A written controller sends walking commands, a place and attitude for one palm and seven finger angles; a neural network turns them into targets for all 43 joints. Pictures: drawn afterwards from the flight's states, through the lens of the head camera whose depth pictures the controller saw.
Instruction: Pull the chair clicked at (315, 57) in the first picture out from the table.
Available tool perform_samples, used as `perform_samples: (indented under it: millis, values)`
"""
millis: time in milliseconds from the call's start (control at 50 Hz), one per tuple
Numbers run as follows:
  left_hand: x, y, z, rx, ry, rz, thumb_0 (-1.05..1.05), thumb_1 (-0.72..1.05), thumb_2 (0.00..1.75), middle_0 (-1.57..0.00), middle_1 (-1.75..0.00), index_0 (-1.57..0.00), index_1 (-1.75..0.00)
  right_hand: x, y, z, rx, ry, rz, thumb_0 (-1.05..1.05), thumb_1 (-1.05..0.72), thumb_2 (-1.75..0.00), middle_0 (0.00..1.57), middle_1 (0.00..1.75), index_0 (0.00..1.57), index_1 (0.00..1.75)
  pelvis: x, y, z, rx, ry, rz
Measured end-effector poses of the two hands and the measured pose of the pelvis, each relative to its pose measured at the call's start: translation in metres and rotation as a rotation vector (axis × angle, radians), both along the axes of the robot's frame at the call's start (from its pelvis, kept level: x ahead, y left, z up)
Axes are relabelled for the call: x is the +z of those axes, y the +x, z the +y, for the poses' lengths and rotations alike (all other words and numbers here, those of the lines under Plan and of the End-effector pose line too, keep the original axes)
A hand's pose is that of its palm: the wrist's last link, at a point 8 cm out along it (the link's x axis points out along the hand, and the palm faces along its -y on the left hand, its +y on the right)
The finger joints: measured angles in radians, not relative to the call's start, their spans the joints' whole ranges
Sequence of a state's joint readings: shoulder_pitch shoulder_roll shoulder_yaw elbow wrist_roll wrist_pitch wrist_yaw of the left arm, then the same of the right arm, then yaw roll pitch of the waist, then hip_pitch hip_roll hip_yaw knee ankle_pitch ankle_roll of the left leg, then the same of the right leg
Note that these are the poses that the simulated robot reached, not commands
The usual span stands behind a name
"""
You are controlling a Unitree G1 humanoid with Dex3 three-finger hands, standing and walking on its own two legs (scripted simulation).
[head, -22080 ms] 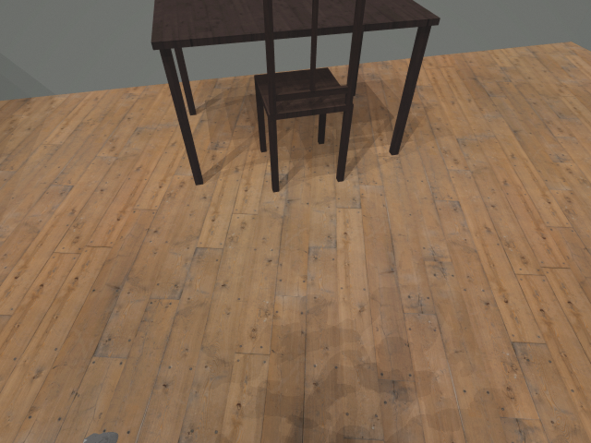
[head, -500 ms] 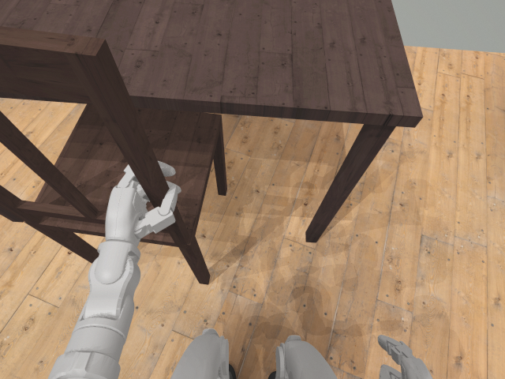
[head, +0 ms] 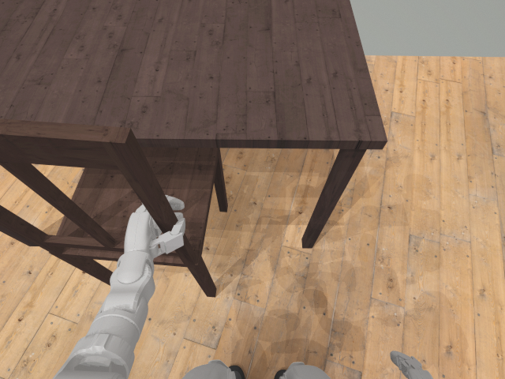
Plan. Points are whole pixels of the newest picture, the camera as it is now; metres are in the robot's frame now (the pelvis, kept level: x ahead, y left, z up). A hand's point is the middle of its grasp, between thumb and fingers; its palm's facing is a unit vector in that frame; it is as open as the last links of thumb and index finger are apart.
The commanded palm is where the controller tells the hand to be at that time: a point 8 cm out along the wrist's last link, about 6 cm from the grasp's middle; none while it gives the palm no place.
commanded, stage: step backward, pulling the chair out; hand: left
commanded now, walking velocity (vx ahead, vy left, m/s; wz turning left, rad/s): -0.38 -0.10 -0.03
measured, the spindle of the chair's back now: (72, 211) +0.39 +0.33 -0.05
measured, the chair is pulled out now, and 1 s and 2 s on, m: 0.03 0.16 0.29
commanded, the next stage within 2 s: none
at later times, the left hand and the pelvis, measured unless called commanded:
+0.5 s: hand (183, 268) +0.29 +0.12 -0.05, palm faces +0.01 -0.99 -0.11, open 5.8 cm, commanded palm +0.27 +0.17 -0.05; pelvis -0.04 +0.00 +0.01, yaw +0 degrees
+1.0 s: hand (194, 317) +0.21 +0.09 -0.05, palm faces +0.08 -0.99 -0.15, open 6.0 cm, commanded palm +0.19 +0.14 -0.05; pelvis -0.12 -0.05 +0.01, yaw -5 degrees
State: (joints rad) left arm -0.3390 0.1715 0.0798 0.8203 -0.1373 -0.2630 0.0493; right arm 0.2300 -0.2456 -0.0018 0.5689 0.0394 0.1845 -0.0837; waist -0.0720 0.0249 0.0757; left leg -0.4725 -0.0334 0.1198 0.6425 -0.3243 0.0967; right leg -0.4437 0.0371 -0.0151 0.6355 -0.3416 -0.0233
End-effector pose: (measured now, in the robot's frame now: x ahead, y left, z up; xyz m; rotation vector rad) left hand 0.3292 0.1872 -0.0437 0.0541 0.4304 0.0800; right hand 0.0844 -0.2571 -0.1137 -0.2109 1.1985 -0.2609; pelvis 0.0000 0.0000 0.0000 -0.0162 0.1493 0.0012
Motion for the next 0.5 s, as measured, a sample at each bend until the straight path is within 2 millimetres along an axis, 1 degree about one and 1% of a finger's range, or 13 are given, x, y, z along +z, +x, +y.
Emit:
perform_samples:
  millis: [140, 220, 300, 420, 500]
  values:
    - [0.001, -0.016, -0.004, 0.006, 0.012, 0.018, 0.10, 0.64, 0.76, -0.28, -0.99, -0.50, -1.45, 0.001, -0.017, 0.004, -0.010, 0.030, 0.013, 0.01, -0.91, -0.89, 0.20, 0.30, 0.20, 0.30, 0.006, -0.008, -0.008, -0.010, -0.005, -0.015]
    - [0.002, -0.026, -0.008, 0.008, 0.017, 0.029, 0.10, 0.63, 0.77, -0.28, -0.98, -0.50, -1.45, 0.002, -0.021, 0.000, -0.007, 0.029, -0.005, 0.01, -0.91, -0.89, 0.20, 0.30, 0.20, 0.30, 0.007, -0.015, -0.013, -0.009, -0.002, -0.029]
    - [0.004, -0.036, -0.012, 0.006, 0.027, 0.044, 0.10, 0.63, 0.76, -0.28, -0.99, -0.50, -1.45, 0.004, -0.022, -0.008, -0.019, 0.011, -0.038, 0.01, -0.91, -0.89, 0.20, 0.30, 0.20, 0.30, 0.006, -0.023, -0.015, -0.005, -0.005, -0.033]
    - [0.005, -0.051, -0.017, -0.017, 0.029, 0.060, 0.11, 0.63, 0.76, -0.27, -1.01, -0.50, -1.45, 0.015, -0.027, -0.020, -0.033, -0.052, -0.081, 0.01, -0.91, -0.89, 0.20, 0.30, 0.20, 0.30, 0.008, -0.035, -0.009, 0.011, -0.013, -0.054]
    - [0.005, -0.060, -0.017, -0.052, 0.034, 0.061, 0.10, 0.63, 0.75, -0.26, -1.03, -0.50, -1.45, 0.022, -0.033, -0.020, -0.026, -0.084, -0.097, 0.01, -0.91, -0.90, 0.20, 0.30, 0.20, 0.30, 0.008, -0.044, -0.004, 0.006, -0.002, -0.065]
